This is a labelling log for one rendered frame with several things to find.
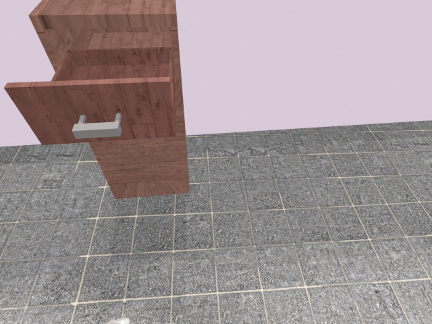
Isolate handle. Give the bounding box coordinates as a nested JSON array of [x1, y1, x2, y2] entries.
[[72, 113, 122, 139]]

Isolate drawer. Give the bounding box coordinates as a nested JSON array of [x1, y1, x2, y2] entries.
[[4, 47, 176, 145]]

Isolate cabinet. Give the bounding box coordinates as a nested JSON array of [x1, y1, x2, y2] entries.
[[28, 0, 190, 199]]

